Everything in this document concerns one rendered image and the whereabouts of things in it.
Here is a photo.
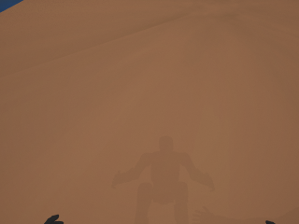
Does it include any left robot hand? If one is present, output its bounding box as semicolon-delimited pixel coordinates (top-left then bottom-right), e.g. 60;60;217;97
44;215;64;224

